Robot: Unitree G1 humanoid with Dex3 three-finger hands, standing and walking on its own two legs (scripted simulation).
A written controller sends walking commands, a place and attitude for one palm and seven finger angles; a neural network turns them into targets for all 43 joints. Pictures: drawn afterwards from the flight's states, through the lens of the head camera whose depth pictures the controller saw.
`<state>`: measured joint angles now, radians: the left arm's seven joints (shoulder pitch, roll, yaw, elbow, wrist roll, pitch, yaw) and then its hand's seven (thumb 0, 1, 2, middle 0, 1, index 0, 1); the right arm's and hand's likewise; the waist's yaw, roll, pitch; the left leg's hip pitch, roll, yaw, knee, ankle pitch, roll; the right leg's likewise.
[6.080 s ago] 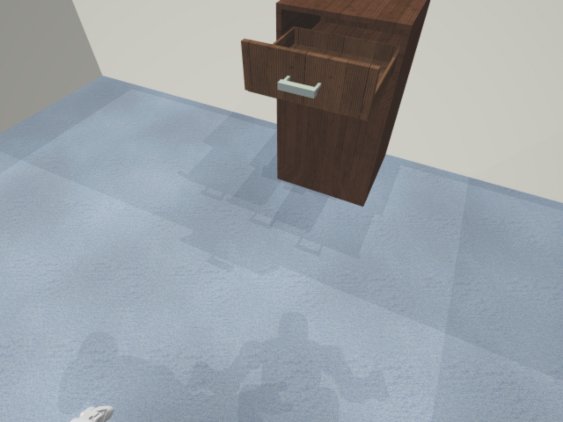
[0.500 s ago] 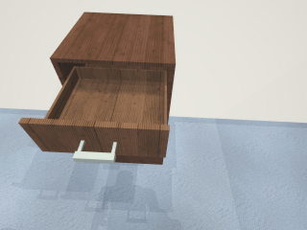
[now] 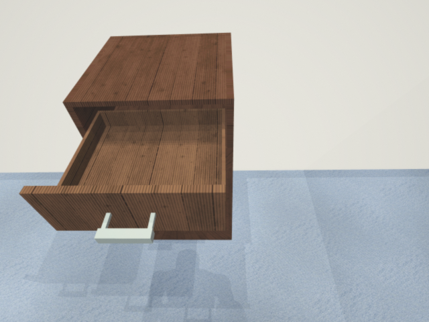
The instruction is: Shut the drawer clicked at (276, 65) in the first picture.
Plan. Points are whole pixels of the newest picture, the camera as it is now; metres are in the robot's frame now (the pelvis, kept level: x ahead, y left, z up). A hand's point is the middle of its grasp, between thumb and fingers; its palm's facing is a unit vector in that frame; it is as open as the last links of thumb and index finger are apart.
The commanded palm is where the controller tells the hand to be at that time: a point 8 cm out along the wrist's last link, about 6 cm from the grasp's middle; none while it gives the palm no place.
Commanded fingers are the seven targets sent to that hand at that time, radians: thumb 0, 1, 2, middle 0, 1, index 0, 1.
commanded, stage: look again from close up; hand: left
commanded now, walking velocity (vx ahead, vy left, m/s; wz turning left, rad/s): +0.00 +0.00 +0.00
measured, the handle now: (127, 226) +0.32 +0.21 -0.03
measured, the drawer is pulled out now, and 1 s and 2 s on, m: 0.29 0.29 0.29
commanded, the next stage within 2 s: raise the hand and make a fist in 0.36 s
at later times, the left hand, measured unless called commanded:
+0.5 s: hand out of the picture +0.05 +0.17 -0.16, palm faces +0.06 -0.97 -0.23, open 7.3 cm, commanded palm +0.12 +0.22 -0.07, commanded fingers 0.00 0.90 0.90 -0.26 -0.37 -0.26 -0.37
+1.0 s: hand (131, 313) +0.15 +0.15 -0.01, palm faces +0.06 -1.00 -0.05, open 5.4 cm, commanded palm +0.11 +0.21 -0.02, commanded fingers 0.00 0.90 0.90 -0.76 -0.91 -0.76 -0.91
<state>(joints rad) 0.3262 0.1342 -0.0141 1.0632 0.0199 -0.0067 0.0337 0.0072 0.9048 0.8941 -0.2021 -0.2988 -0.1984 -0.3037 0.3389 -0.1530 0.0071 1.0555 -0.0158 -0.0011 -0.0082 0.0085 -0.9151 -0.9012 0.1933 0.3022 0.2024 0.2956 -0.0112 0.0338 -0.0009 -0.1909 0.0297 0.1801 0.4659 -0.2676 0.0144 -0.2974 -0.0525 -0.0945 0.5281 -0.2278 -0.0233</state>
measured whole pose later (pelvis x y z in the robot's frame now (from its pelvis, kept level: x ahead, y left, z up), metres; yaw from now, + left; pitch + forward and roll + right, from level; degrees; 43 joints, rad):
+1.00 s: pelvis -0.02 -0.01 -0.08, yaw +5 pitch +12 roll -1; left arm 0.53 0.16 0.03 -0.09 -0.18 -0.64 -0.25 0.02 0.90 0.90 -0.57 -0.70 -0.55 -0.70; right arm 0.07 -0.25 -0.02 0.52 0.01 -0.31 0.01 0.01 -0.91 -0.90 0.19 0.30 0.20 0.30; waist 0.05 -0.01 -0.08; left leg -0.81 0.07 0.05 1.11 -0.52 0.00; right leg -0.82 -0.09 -0.19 1.08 -0.47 -0.05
